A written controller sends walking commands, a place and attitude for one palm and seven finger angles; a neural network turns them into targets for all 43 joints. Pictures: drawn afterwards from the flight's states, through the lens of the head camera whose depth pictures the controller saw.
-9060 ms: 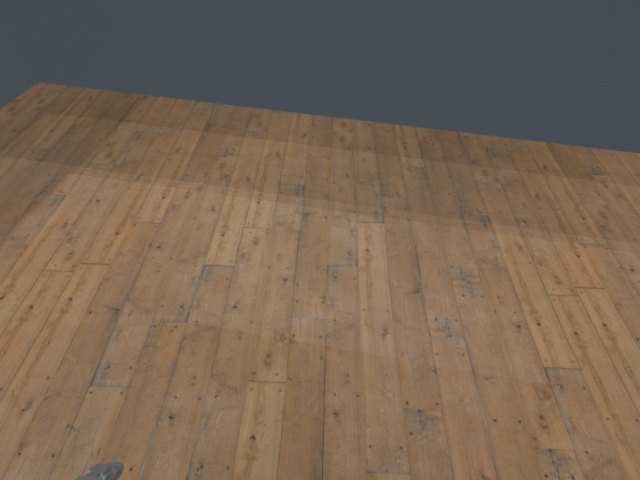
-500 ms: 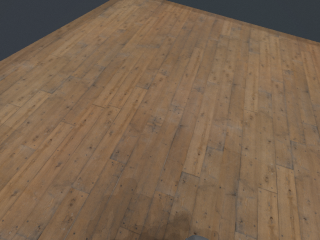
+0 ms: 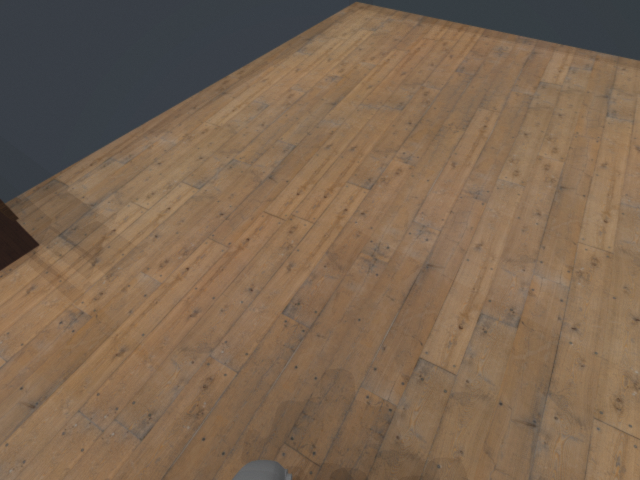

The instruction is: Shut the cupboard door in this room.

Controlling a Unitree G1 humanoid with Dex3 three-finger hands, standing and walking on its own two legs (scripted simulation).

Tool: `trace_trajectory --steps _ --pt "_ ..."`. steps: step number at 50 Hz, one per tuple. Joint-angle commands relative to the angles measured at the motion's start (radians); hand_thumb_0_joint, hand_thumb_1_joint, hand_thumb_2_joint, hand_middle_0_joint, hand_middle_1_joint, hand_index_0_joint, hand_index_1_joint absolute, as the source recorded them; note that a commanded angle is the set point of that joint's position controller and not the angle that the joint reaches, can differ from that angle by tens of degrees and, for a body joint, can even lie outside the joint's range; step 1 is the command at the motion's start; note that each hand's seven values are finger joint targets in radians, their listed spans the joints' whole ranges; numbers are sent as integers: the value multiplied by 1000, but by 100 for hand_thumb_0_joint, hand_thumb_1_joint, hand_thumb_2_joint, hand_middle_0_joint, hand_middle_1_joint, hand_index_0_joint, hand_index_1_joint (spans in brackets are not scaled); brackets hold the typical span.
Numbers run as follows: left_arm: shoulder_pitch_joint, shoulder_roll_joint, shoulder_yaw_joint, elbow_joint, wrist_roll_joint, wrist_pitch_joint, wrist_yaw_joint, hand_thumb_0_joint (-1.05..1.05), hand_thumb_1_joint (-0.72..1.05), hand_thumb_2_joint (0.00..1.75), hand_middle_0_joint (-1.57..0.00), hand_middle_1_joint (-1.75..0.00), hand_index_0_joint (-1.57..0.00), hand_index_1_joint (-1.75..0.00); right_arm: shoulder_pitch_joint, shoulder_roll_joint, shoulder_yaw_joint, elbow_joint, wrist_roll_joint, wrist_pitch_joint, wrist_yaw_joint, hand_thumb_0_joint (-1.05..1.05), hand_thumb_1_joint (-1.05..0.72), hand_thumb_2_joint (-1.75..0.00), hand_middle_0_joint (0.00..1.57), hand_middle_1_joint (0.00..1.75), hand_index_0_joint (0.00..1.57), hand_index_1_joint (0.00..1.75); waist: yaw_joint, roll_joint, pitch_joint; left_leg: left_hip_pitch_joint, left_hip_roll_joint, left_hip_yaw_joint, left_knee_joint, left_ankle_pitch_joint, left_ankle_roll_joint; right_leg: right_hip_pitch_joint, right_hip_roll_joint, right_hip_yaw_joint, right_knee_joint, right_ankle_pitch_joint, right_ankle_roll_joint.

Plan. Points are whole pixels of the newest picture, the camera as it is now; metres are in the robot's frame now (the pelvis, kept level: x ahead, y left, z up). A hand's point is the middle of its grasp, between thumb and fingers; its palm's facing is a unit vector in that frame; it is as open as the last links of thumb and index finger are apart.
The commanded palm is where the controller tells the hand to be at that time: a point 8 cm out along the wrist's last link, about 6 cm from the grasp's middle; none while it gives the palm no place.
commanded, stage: turn or walk to find it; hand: left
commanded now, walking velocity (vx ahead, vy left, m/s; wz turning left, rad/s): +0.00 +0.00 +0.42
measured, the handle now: out of the picture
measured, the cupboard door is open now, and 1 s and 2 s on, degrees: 93 93 93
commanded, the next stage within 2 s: stand and wait in 1.46 s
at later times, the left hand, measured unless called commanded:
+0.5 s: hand out of the picture -0.02 +0.27 -0.17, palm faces +0.24 -0.94 -0.25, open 7.4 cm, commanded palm none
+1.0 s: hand out of the picture -0.08 +0.18 -0.16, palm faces +0.43 -0.87 -0.26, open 7.3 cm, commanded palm none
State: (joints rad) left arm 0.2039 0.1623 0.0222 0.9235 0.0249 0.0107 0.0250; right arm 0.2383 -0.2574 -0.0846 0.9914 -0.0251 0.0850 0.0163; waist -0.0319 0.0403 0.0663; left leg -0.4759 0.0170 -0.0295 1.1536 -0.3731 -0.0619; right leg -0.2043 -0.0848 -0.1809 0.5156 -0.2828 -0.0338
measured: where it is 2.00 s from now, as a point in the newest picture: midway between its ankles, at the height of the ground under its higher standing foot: outside the picture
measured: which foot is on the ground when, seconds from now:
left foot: up 0.00-0.22, down 0.24-0.70, up 0.72-1.00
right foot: down 0.00-0.24, up 0.26-0.68, down 0.70-1.00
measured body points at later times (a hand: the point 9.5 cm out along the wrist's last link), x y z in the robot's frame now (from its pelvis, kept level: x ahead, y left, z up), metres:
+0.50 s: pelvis -0.03 +0.05 +0.00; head -0.02 +0.07 +0.45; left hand -0.03 +0.32 -0.15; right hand +0.11 -0.17 -0.13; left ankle -0.04 +0.14 -0.74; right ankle -0.01 -0.10 -0.67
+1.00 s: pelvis -0.06 -0.01 +0.00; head -0.03 -0.02 +0.45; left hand -0.10 +0.23 -0.14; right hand +0.07 -0.24 -0.16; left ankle -0.15 +0.12 -0.66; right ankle -0.01 -0.10 -0.74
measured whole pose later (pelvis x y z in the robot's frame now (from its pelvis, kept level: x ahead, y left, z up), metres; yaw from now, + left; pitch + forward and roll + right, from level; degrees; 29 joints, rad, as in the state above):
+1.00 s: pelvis -0.06 -0.01 +0.00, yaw +26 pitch -1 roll +2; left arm 0.23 0.16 0.03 0.94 0.03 0.01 0.03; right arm 0.25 -0.25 -0.08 1.01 -0.02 0.09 0.02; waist -0.02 0.02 0.07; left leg -0.43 0.04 -0.02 1.06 -0.40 -0.07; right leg -0.22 -0.10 -0.21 0.51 -0.27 -0.03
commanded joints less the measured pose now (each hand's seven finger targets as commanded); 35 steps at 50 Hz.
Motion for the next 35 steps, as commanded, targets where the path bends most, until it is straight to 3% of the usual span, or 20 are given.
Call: trace_trajectory --steps 1,4,7,9,10,11,12,13,14,15,16,17,18,19,22,28,31,33,34,35 --pt "57 213 61 -42 1 -22 10 0 90 90 -20 -30 -20 -30 -64 -42 -3 -77 5 -27 0 0 -90 -90 20 30 20 30 62 -200 -39 -45 25 30 -108 -50 -12 89 -263 169 -196 314 -95" --pt "89 237 67 -18 5 -18 8 0 90 90 -20 -30 -20 -30 -103 -25 7 -82 12 -35 -1 0 -90 -90 20 30 20 30 82 -214 -60 12 21 68 -251 -90 -7 115 -280 147 -160 407 -107" --pt "82 253 76 -3 7 -13 7 0 90 90 -20 -30 -20 -30 -96 -21 16 -84 19 -46 -4 0 -90 -90 20 30 20 30 79 -243 -90 84 17 98 -397 -103 8 129 -293 137 -111 448 -110" --pt "78 255 78 5 4 -8 5 0 90 90 -20 -30 -20 -30 -59 -24 16 -76 18 -56 -8 0 -90 -90 20 30 20 30 56 -231 -109 174 5 128 -554 -3 18 103 -280 102 -48 452 -72" --pt "63 249 78 4 -4 -4 4 0 90 90 -20 -30 -20 -30 -18 -39 14 -66 16 -62 -7 0 -90 -90 20 30 20 30 29 -195 -125 270 13 125 -681 111 27 53 -261 62 10 389 -32" --pt "66 220 74 -6 -14 4 0 0 90 90 -20 -30 -20 -30 16 -93 3 -61 13 -72 -7 0 -90 -90 20 30 20 30 6 -49 -147 409 85 28 -782 238 57 -77 -208 17 142 243 25" --pt "65 154 59 -38 -16 8 -7 0 90 90 -20 -30 -20 -30 37 -185 -18 -70 6 -76 -9 0 -90 -90 20 30 20 30 -4 247 -135 509 322 -268 -822 513 149 -324 -78 -18 336 -205 96" --pt "-7 147 45 -64 -7 21 -2 0 90 90 -20 -30 -20 -30 79 -218 -25 -53 5 -68 -17 0 -90 -90 20 30 20 30 -41 253 -122 419 393 -318 -849 561 236 -329 -44 63 475 -361 101" --pt "-48 146 51 -60 -6 29 3 0 90 90 -20 -30 -20 -30 63 -197 -22 -44 3 -71 -30 0 -90 -90 20 30 20 30 -37 256 -92 371 360 -295 -852 544 239 -349 -46 126 547 -326 100" --pt "-63 161 56 -48 -10 29 -3 0 90 90 -20 -30 -20 -30 15 -169 -12 -57 3 -69 -36 0 -90 -90 20 30 20 30 -21 197 -45 329 316 -264 -848 512 237 -358 -45 148 589 -256 98" --pt "-38 159 58 -29 -10 28 -9 0 90 90 -20 -30 -20 -30 -43 -148 -2 -71 3 -71 -37 0 -90 -90 20 30 20 30 12 163 -28 309 274 -206 -843 507 224 -345 -45 153 600 -191 102" --pt "-8 160 58 -11 -8 24 -15 0 90 90 -20 -30 -20 -30 -64 -132 4 -80 6 -77 -37 0 -90 -90 20 30 20 30 27 124 -43 320 246 -171 -839 517 211 -334 -39 148 605 -149 106" --pt "5 155 58 -4 -8 23 -15 0 90 90 -20 -30 -20 -30 -61 -131 4 -83 6 -81 -37 0 -90 -90 20 30 20 30 28 98 -61 333 230 -156 -837 537 208 -323 -34 149 602 -129 111" --pt "15 156 56 -2 -9 23 -15 0 90 90 -20 -30 -20 -30 -58 -134 4 -82 9 -83 -37 0 -90 -90 20 30 20 30 31 99 -71 353 218 -141 -836 558 206 -324 -30 150 595 -114 116" --pt "-1 155 53 -15 -10 24 -11 0 90 90 -20 -30 -20 -30 -31 -132 -2 -81 10 -81 -35 0 -90 -90 20 30 20 30 17 77 -81 375 223 -175 -837 533 224 -316 -21 155 531 -121 123" --pt "-59 131 48 -58 -14 19 -6 0 90 90 -20 -30 -20 -30 -9 -138 -17 -85 -1 -69 -30 0 -90 -90 20 30 20 30 -5 109 -76 337 219 -259 -816 496 238 -235 15 152 332 -177 115" --pt "-6 129 48 -53 -19 13 -3 0 90 90 -20 -30 -20 -30 -41 -142 -21 -97 -2 -63 -26 0 -90 -90 20 30 20 30 19 132 -84 261 192 -281 -791 465 220 -113 46 132 173 -124 102" --pt "60 140 52 -39 -19 1 -1 0 90 90 -20 -30 -20 -30 -51 -129 -23 -107 4 -60 -23 0 -90 -90 20 30 20 30 55 94 -111 178 148 -270 -727 402 180 40 47 123 -39 26 96" --pt "90 175 60 -34 -13 -7 4 0 90 90 -20 -30 -20 -30 -52 -97 -21 -112 11 -62 -19 0 -90 -90 20 30 20 30 69 17 -118 83 92 -232 -655 279 132 153 -17 179 -151 72 79" --pt "108 258 76 -36 2 -16 12 0 90 90 -20 -30 -20 -30 -38 -33 -10 -132 19 -62 -13 0 -90 -90 20 30 20 30 74 -225 -114 -97 -37 -85 -461 22 62 236 -249 423 -231 44 -2"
